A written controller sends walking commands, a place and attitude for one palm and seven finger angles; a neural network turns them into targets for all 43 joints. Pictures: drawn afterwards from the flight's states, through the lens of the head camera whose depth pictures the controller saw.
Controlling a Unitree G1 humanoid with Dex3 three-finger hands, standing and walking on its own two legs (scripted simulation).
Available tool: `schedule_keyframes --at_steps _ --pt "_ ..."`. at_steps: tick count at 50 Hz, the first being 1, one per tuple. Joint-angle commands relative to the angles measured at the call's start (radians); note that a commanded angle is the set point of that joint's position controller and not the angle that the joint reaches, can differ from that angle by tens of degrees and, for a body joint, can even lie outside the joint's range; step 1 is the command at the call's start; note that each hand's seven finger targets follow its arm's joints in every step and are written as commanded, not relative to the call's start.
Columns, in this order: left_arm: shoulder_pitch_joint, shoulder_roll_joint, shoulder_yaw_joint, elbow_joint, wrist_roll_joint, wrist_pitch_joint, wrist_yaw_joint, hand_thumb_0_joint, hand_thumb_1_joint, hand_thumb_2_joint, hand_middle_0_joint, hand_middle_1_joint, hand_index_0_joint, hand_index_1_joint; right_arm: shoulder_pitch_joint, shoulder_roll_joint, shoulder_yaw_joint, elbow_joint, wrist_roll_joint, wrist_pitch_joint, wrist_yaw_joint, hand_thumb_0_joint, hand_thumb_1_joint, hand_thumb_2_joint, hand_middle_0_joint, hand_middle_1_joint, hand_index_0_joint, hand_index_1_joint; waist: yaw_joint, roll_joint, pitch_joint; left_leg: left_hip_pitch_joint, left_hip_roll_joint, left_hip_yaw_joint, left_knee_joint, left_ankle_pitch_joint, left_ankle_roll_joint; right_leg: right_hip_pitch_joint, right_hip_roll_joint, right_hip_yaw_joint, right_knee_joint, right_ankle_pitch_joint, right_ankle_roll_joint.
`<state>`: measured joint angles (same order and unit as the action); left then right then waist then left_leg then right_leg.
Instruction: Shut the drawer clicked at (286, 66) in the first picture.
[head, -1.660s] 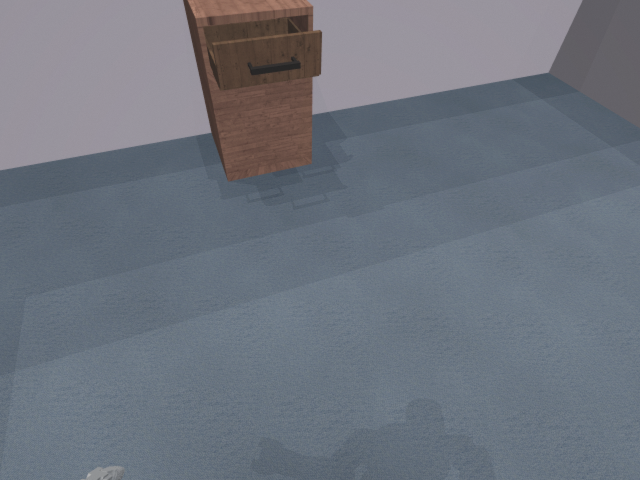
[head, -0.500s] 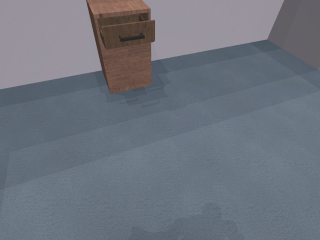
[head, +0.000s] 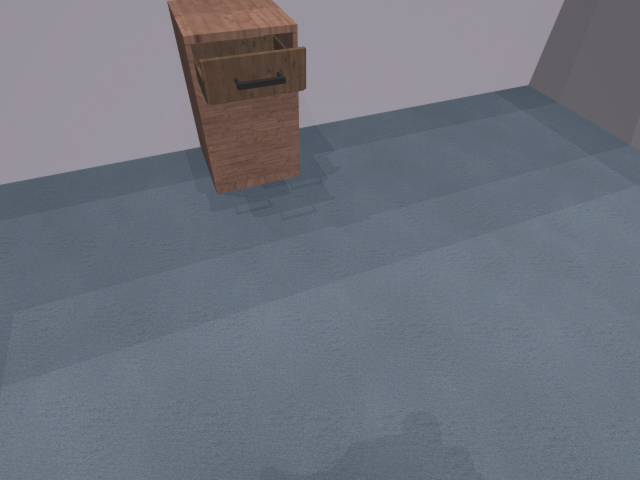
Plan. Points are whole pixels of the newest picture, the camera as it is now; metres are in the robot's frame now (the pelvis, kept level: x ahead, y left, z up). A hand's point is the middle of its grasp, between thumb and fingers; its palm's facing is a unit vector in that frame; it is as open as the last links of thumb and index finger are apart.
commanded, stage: walk to a spot facing it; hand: left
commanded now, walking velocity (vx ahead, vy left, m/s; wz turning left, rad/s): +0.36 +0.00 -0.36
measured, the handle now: (259, 80) +1.42 +0.32 -0.15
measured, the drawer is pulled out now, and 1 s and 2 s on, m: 0.16 0.16 0.16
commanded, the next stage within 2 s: turn to face it in 1.88 s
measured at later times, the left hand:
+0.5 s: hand out of the picture +0.04 +0.16 -0.18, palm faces -0.02 -0.99 -0.12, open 7.4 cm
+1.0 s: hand (286, 270) +0.55 +0.11 -0.17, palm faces -0.35 -0.92 -0.20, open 7.4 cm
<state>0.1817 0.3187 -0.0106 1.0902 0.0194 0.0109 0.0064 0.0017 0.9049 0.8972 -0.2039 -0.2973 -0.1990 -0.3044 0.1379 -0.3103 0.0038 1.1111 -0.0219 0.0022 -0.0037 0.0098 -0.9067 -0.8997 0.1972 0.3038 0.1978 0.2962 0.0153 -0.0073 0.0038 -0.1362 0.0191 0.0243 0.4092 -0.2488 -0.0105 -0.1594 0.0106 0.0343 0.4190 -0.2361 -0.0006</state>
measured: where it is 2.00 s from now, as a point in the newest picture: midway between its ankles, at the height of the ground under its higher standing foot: (371, 327)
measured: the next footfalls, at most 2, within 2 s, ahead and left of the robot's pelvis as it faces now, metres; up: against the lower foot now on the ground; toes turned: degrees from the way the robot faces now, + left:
left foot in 0.54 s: +0.31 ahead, +0.12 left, +0.00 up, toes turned +0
right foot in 1.02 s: +0.49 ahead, -0.17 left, +0.00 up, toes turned -26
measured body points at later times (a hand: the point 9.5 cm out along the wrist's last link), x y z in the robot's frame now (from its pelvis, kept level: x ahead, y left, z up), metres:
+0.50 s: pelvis +0.15 +0.01 -0.02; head +0.19 +0.03 +0.43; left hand +0.04 +0.22 -0.17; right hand +0.22 -0.23 -0.15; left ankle +0.25 +0.12 -0.73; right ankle +0.00 -0.12 -0.74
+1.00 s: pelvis +0.37 -0.02 -0.02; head +0.40 -0.04 +0.43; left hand +0.57 +0.16 -0.15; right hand +0.21 -0.20 -0.17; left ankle +0.27 +0.12 -0.74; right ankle +0.44 -0.16 -0.73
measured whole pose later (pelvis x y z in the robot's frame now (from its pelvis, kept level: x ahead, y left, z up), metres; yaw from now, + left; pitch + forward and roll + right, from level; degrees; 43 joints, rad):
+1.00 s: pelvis +0.37 -0.02 -0.02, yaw -18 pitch +0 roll +1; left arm 0.08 0.19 0.06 0.96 0.04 -0.01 -0.03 0.00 0.91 0.90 -0.20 -0.30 -0.19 -0.30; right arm 0.45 -0.16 -0.05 1.14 -0.04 -0.07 -0.01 0.00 -0.92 -0.90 0.19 0.30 0.20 0.30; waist -0.06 0.00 0.06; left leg 0.05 0.07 0.29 0.40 -0.42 -0.03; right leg -0.48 -0.07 -0.11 0.64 -0.20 -0.04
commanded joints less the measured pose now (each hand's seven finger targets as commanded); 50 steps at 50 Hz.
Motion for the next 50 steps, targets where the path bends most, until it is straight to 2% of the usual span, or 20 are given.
schedule_keyframes --at_steps 1,5,8,9,10,11,12,14,19,22,24,25,27,28,30,34,40,46,48,50 --pt "0.065 0.095 0.038 -0.063 0.004 0.001 -0.017 0.0 0.9 0.9 -0.2 -0.3 -0.2 -0.3 0.058 -0.125 -0.033 -0.051 -0.003 -0.007 0.0 0.0 -0.9 -0.9 0.2 0.3 0.2 0.3 -0.012 0.026 0.137 -0.097 0.115 -0.101 -0.092 -0.381 0.052 -0.178 -0.053 0.112 -0.041 -0.334 -0.05" --pt "0.106 0.026 0.049 -0.096 0.004 -0.021 -0.028 0.0 0.9 0.9 -0.2 -0.3 -0.2 -0.3 0.144 -0.147 -0.061 -0.062 0.001 -0.027 -0.006 0.0 -0.9 -0.9 0.2 0.3 0.2 0.3 -0.026 0.139 0.116 -0.012 0.24 -0.216 -0.133 -0.38 0.13 -0.272 0.017 0.001 0.193 -0.203 -0.044" --pt "0.17 -0.012 0.056 -0.088 0.006 -0.041 -0.03 0.0 0.9 0.9 -0.2 -0.3 -0.2 -0.3 0.146 -0.114 -0.068 -0.07 0.005 -0.038 -0.006 0.0 -0.9 -0.9 0.2 0.3 0.2 0.3 0.009 0.121 0.117 -0.07 0.241 -0.137 -0.003 -0.172 0.126 -0.16 -0.003 -0.05 0.145 -0.133 -0.042" --pt "0.249 0.001 0.065 -0.065 0.008 -0.048 -0.026 0.0 0.9 0.9 -0.2 -0.3 -0.2 -0.3 0.123 -0.081 -0.063 -0.082 0.004 -0.041 -0.006 0.0 -0.9 -0.9 0.2 0.3 0.2 0.3 0.045 0.026 0.107 -0.18 0.172 -0.051 0.14 -0.131 0.084 -0.028 -0.042 0.043 0.067 -0.106 -0.07" --pt "0.354 0.061 0.082 -0.025 0.011 -0.059 -0.013 0.0 0.9 0.9 -0.2 -0.3 -0.2 -0.3 0.07 -0.025 -0.053 -0.113 0.01 -0.05 -0.004 0.0 -0.9 -0.9 0.2 0.3 0.2 0.3 0.083 -0.215 0.095 -0.399 0.055 0.09 0.412 -0.148 0.024 0.15 -0.183 0.316 -0.049 -0.018 -0.143" --pt "0.479 0.109 0.093 0.011 0.002 -0.07 0.001 0.0 0.9 0.9 -0.2 -0.3 -0.2 -0.3 -0.037 0.001 -0.043 -0.168 0.007 -0.06 0.002 0.0 -0.9 -0.9 0.2 0.3 0.2 0.3 0.134 -0.35 0.101 -0.595 0.013 0.099 0.612 -0.35 0.006 0.266 -0.333 0.571 -0.151 0.21 -0.232" --pt "0.525 0.088 0.086 0.028 0.001 -0.074 0.014 0.0 0.9 0.9 -0.2 -0.3 -0.2 -0.3 -0.091 -0.008 -0.046 -0.185 0.001 -0.067 -0.001 0.0 -0.9 -0.9 0.2 0.3 0.2 0.3 0.138 -0.229 0.107 -0.667 0.042 0.029 0.714 -0.345 0.005 0.301 -0.365 0.594 -0.125 0.41 -0.285" --pt "0.465 0.046 0.078 0.014 0.01 -0.074 0.025 0.0 0.9 0.9 -0.2 -0.3 -0.2 -0.3 -0.078 0.024 -0.049 -0.178 0.004 -0.07 0.004 0.0 -0.9 -0.9 0.2 0.3 0.2 0.3 0.082 -0.054 0.098 -0.676 0.096 0.001 0.732 -0.273 -0.001 0.291 -0.337 0.463 -0.084 0.376 -0.286" --pt "0.334 0.001 0.071 -0.003 0.011 -0.082 0.02 0.0 0.9 0.9 -0.2 -0.3 -0.2 -0.3 -0.039 0.084 -0.057 -0.174 0.014 -0.046 0.03 0.0 -0.9 -0.9 0.2 0.3 0.2 0.3 0.001 -0.115 0.142 -0.433 0.082 0.057 0.497 -0.068 -0.012 -0.016 -0.23 0.244 -0.203 0.164 -0.191" --pt "0.309 0.008 0.079 0.009 0.011 -0.082 0.019 0.0 0.9 0.9 -0.2 -0.3 -0.2 -0.3 -0.019 0.093 -0.059 -0.175 0.018 -0.057 0.035 0.0 -0.9 -0.9 0.2 0.3 0.2 0.3 -0.017 -0.137 0.133 -0.268 0.052 0.092 0.333 0.001 0.005 -0.058 -0.195 0.178 -0.184 0.187 -0.15" --pt "0.295 0.007 0.09 0.012 0.001 -0.083 0.018 0.0 0.9 0.9 -0.2 -0.3 -0.2 -0.3 0.113 0.069 -0.066 -0.136 0.012 -0.069 0.02 0.0 -0.9 -0.9 0.2 0.3 0.2 0.3 -0.076 -0.096 0.064 -0.041 0.008 0.121 0.196 0.077 0.016 -0.077 -0.147 0.125 -0.025 0.331 -0.121" --pt "0.297 -0.01 0.09 0.013 -0.002 -0.083 0.015 0.0 0.9 0.9 -0.2 -0.3 -0.2 -0.3 0.259 0.027 -0.076 -0.091 0.008 -0.075 0.004 0.0 -0.9 -0.9 0.2 0.3 0.2 0.3 -0.129 -0.025 -0.022 0.134 0.028 0.089 0.148 0.075 0.028 -0.102 -0.11 0.097 0.175 0.387 -0.103" --pt "0.353 -0.114 0.078 -0.03 -0.012 -0.079 -0.002 0.0 0.9 0.9 -0.2 -0.3 -0.2 -0.3 0.47 -0.148 -0.115 -0.05 -0.006 -0.077 -0.011 0.0 -0.9 -0.9 0.2 0.3 0.2 0.3 -0.149 0.349 -0.19 0.361 0.452 -0.501 -0.106 -0.093 0.166 -0.389 0.058 -0.031 0.776 -0.312 -0.044" --pt "0.309 -0.108 0.078 -0.04 -0.004 -0.075 0.006 0.0 0.9 0.9 -0.2 -0.3 -0.2 -0.3 0.38 -0.112 -0.106 -0.057 -0.001 -0.069 -0.016 0.0 -0.9 -0.9 0.2 0.3 0.2 0.3 -0.126 0.265 -0.122 0.229 0.478 -0.535 -0.204 -0.311 0.176 -0.435 0.008 0.022 0.9 -0.292 -0.06" --pt "0.199 -0.117 0.081 -0.052 0.009 -0.062 -0.011 0.0 0.9 0.9 -0.2 -0.3 -0.2 -0.3 0.223 0.019 -0.077 -0.094 -0.003 -0.075 -0.015 0.0 -0.9 -0.9 0.2 0.3 0.2 0.3 -0.068 0.121 0.116 -0.048 0.399 -0.362 -0.244 -0.316 0.156 -0.491 -0.093 0.003 0.931 -0.122 -0.054" --pt "0.237 -0.152 0.079 -0.045 0.019 -0.025 -0.025 0.0 0.9 0.9 -0.2 -0.3 -0.2 -0.3 0.197 0.075 -0.062 -0.078 0.0 -0.103 -0.019 0.0 -0.9 -0.9 0.2 0.3 0.2 0.3 0.007 0.105 0.085 -0.138 0.307 -0.067 -0.24 -0.046 0.14 -0.406 -0.126 -0.021 0.811 -0.026 -0.025" --pt "0.051 -0.13 0.081 -0.135 0.019 -0.014 -0.041 0.0 0.9 0.9 -0.2 -0.3 -0.2 -0.3 0.257 0.046 -0.07 -0.062 0.001 -0.11 -0.017 0.0 -0.9 -0.9 0.2 0.3 0.2 0.3 -0.013 0.089 0.112 0.019 0.29 0.055 -0.256 0.147 0.163 -0.505 -0.15 -0.07 0.522 0.088 0.006" --pt "-0.122 -0.121 0.074 -0.194 0.011 -0.027 -0.042 0.0 0.9 0.9 -0.2 -0.3 -0.2 -0.3 0.333 0.016 -0.07 -0.022 -0.012 -0.092 -0.014 0.0 -0.9 -0.9 0.2 0.3 0.2 0.3 -0.061 0.095 0.129 0.102 0.312 0.12 -0.179 0.331 0.145 -0.385 -0.1 -0.141 0.255 0.05 -0.029" --pt "-0.077 -0.104 0.078 -0.181 0.012 -0.033 -0.04 0.0 0.9 0.9 -0.2 -0.3 -0.2 -0.3 0.323 0.0 -0.071 -0.016 -0.012 -0.086 -0.013 0.0 -0.9 -0.9 0.2 0.3 0.2 0.3 -0.028 0.097 0.105 0.096 0.31 0.147 -0.087 0.476 0.132 -0.269 -0.06 -0.177 0.223 0.013 -0.05" --pt "0.162 -0.053 0.095 -0.106 0.017 -0.051 -0.034 0.0 0.9 0.9 -0.2 -0.3 -0.2 -0.3 0.298 -0.007 -0.068 -0.017 -0.002 -0.081 -0.011 0.0 -0.9 -0.9 0.2 0.3 0.2 0.3 0.087 0.048 -0.023 0.02 0.239 0.217 0.247 0.612 0.08 0.068 -0.008 -0.206 0.128 0.049 -0.084"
